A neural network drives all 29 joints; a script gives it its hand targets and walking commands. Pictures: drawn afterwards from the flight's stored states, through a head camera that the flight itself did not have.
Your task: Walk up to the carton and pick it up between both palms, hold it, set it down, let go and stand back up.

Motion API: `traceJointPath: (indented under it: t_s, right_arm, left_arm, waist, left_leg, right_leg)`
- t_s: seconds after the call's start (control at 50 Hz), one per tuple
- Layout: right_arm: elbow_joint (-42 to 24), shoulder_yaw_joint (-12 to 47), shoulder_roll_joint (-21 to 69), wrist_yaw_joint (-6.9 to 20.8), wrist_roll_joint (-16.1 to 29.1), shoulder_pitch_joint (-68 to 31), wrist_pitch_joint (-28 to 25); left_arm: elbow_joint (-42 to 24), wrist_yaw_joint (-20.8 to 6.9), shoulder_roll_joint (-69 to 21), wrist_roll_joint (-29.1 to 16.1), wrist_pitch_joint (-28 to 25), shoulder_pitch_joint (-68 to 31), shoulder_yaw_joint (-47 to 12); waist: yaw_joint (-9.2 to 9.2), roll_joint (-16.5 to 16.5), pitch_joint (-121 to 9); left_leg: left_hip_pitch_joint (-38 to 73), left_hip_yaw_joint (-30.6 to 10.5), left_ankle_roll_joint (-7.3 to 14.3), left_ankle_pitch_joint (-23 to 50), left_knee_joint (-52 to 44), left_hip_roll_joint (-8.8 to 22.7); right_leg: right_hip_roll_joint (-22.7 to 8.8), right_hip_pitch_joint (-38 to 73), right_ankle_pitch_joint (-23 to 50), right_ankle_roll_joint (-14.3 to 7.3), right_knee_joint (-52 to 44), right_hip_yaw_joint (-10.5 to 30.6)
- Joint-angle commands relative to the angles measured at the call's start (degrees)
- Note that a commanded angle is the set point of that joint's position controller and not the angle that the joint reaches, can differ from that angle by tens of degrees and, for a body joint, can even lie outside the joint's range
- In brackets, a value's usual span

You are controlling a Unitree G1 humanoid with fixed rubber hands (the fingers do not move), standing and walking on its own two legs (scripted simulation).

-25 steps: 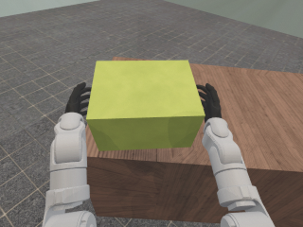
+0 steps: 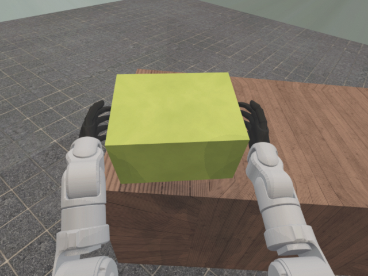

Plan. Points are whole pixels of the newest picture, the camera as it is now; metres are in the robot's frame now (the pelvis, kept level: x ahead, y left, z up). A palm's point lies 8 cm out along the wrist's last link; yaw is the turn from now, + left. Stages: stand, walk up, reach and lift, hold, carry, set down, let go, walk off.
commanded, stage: hold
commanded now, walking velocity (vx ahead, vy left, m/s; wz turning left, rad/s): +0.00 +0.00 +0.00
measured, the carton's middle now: (175, 127) +0.41 +0.01 +0.14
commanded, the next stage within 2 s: set down in 0.96 s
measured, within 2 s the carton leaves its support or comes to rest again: neither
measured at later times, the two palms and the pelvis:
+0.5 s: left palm (92, 138) +0.35 +0.18 +0.15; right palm (256, 138) +0.36 -0.16 +0.16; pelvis +0.00 +0.00 +0.00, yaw +1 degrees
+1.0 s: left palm (91, 137) +0.36 +0.18 +0.15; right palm (254, 136) +0.36 -0.15 +0.16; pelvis +0.01 +0.00 +0.00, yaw +1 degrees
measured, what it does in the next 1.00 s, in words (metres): stands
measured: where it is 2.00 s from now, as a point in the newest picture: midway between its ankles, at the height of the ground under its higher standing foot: outside the picture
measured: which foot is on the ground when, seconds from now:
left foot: down 0.00-1.00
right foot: down 0.00-1.00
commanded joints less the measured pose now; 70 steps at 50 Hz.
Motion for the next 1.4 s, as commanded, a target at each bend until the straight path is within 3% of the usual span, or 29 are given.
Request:
traceJointPath:
  t_s: [0.0,0.3,0.34,0.36,0.48,0.56,0.6,0.66,0.72,0.74,0.76,0.88,0.94,0.96,1.02,1.1,1.16,1.2,1.26,1.38]
  right_arm:
    - [-18.5,20.6,24.6,9.7,3.5,-41.2,-4.8]
    - [-18.1,20.6,24.6,9.7,3.3,-41.1,-5.0]
    - [-16.2,18.9,25.1,10.1,2.0,-42.4,-4.6]
    - [-15.4,18.2,24.9,10.4,2.0,-41.1,-4.6]
    - [-19.8,20.3,26.0,10.1,3.6,-43.5,-5.6]
    - [-15.9,20.1,25.0,9.3,2.7,-40.2,-4.1]
    - [-14.2,18.8,24.3,9.5,2.3,-40.4,-3.7]
    - [-14.3,18.4,24.5,10.1,2.8,-40.7,-4.3]
    - [-19.0,20.5,24.8,9.7,4.9,-40.6,-5.2]
    - [-20.3,21.4,23.7,9.7,5.6,-41.6,-5.1]
    - [-18.9,20.6,23.3,9.7,5.3,-39.6,-4.5]
    - [-19.0,20.4,22.3,9.7,4.7,-39.4,-3.3]
    - [-23.0,22.4,23.7,9.4,6.2,-39.5,-3.7]
    - [-22.9,23.8,24.9,8.9,7.5,-37.1,-3.4]
    - [-24.4,24.4,24.6,8.2,8.2,-36.7,-2.9]
    - [-23.2,21.8,25.7,9.3,4.2,-39.0,-4.8]
    - [-17.0,17.2,25.3,11.0,-0.9,-39.1,-7.7]
    - [-18.0,16.7,26.1,11.5,-2.7,-39.9,-11.5]
    - [-15.8,17.1,26.4,11.2,-3.9,-40.4,-15.4]
    - [-4.7,14.0,26.8,11.3,-8.7,-34.8,-18.7]
  left_arm:
    - [-12.8,-9.5,-21.1,-11.4,-6.7,-40.8,-27.3]
    - [-12.6,-9.5,-21.1,-11.3,-6.9,-40.9,-27.2]
    - [-10.0,-9.1,-21.4,-11.0,-7.5,-43.0,-25.9]
    - [-10.2,-8.9,-22.0,-11.3,-7.5,-42.6,-26.5]
    - [-13.9,-8.0,-23.2,-14.1,-9.0,-45.6,-30.6]
    - [-10.5,-8.9,-21.2,-11.1,-7.9,-41.2,-26.6]
    - [-9.0,-9.2,-21.3,-10.4,-7.2,-41.5,-25.4]
    - [-9.6,-9.0,-22.5,-10.8,-7.3,-41.8,-26.7]
    - [-15.1,-8.2,-23.4,-13.0,-8.6,-43.2,-30.6]
    - [-14.4,-7.9,-23.5,-12.8,-8.4,-41.9,-30.8]
    - [-15.5,-7.7,-23.3,-13.1,-8.4,-42.3,-31.3]
    - [-12.5,-8.5,-21.7,-11.5,-6.3,-38.3,-28.3]
    - [-17.7,-8.2,-22.9,-13.5,-7.1,-40.1,-31.2]
    - [-16.3,-7.6,-23.3,-13.4,-6.9,-36.9,-33.9]
    - [-17.3,-7.1,-23.4,-13.9,-7.7,-36.1,-33.3]
    - [-13.5,-7.6,-22.4,-13.5,-10.2,-38.7,-30.7]
    - [-5.4,-8.5,-22.2,-10.7,-12.0,-37.3,-26.9]
    - [-4.8,-8.9,-23.5,-10.3,-13.6,-35.7,-26.4]
    - [-3.3,-8.4,-24.9,-10.6,-16.9,-36.7,-28.5]
    - [4.2,-8.8,-24.9,-7.8,-20.8,-33.9,-24.6]
  waist:
    - [-0.57,5.3,-30.7]
    - [-0.54,5.4,-30.7]
    - [0.77,3.5,-28.2]
    - [0.14,4.1,-27.4]
    - [-1.06,5.8,-36.4]
    - [-0.19,3.2,-32.1]
    - [0.01,4.1,-29.7]
    - [-0.29,5.7,-29.4]
    - [-1.32,7.8,-35.7]
    - [-0.43,8.5,-36.7]
    - [-1.76,8.4,-35.8]
    - [-0.91,5.0,-30.0]
    - [-1.29,6.6,-34.5]
    - [-1.94,8.5,-35.0]
    - [-1.37,6.6,-33.9]
    - [0.47,5.2,-31.2]
    - [2.05,4.9,-25.5]
    - [3.37,4.8,-28.6]
    - [2.78,4.5,-31.5]
    - [2.81,1.7,-23.8]
  left_leg:
    - [6.4,2.0,-0.9,10.8,-1.4,-2.0]
    - [6.4,2.0,-1.0,10.9,-1.4,-2.0]
    - [-0.1,1.3,0.0,4.0,-4.0,-1.9]
    - [0.1,1.2,-0.2,3.5,-4.6,-1.7]
    - [4.9,0.5,-1.3,10.7,-1.1,-2.2]
    - [2.6,0.8,-0.3,8.8,-2.5,-2.4]
    - [1.2,0.9,-0.4,5.2,-3.8,-2.1]
    - [2.9,0.8,-1.2,7.9,-3.2,-1.8]
    - [7.4,0.1,-2.9,17.6,0.4,-2.0]
    - [8.4,-0.2,-3.2,19.2,1.0,-1.8]
    - [9.1,-0.4,-3.5,18.9,1.0,-1.5]
    - [5.8,0.1,-1.9,14.0,-1.4,-1.5]
    - [7.5,-0.2,-3.1,19.2,0.4,-2.0]
    - [10.1,-0.5,-3.9,20.5,1.4,-2.1]
    - [10.2,-0.6,-3.5,21.2,1.9,-2.1]
    - [4.6,0.3,-1.6,8.1,-1.9,-2.0]
    - [0.4,1.0,-0.2,-3.2,-5.6,-1.2]
    - [0.4,1.8,0.0,-1.2,-5.1,-1.1]
    - [2.8,1.9,-0.7,4.0,-3.4,-1.1]
    - [-1.6,2.7,0.6,-0.6,-6.0,-1.3]
  right_leg:
    - [1.5,6.7,6.3,1.9,-1.5,-0.3]
    - [1.4,6.7,6.1,1.9,-1.4,-0.4]
    - [0.7,7.5,3.7,2.4,-1.2,0.0]
    - [0.7,7.6,3.3,2.3,-1.0,0.0]
    - [0.9,7.8,9.7,2.5,-0.2,0.1]
    - [0.5,9.9,10.3,3.1,-0.6,0.5]
    - [0.4,8.8,5.9,2.8,-1.1,0.4]
    - [1.1,7.5,5.2,2.2,-1.0,-0.2]
    - [1.7,8.4,13.3,2.0,0.4,-0.5]
    - [2.1,7.8,13.1,1.7,0.3,-0.5]
    - [2.1,6.8,11.9,1.7,0.0,-0.8]
    - [1.8,7.7,9.5,2.0,-0.9,-0.5]
    - [1.9,9.0,14.5,2.3,0.2,-0.4]
    - [2.4,7.2,15.7,1.9,-0.2,-0.1]
    - [2.7,4.9,15.7,2.1,-0.7,-0.1]
    - [1.6,3.1,5.5,2.4,-1.5,0.0]
    - [0.8,1.5,-3.7,1.8,-2.5,-0.3]
    - [0.5,3.3,-1.4,1.6,-1.9,-0.8]
    - [0.9,3.9,3.3,1.6,-1.7,-1.2]
    - [-0.4,7.5,3.3,2.4,-2.1,-0.4]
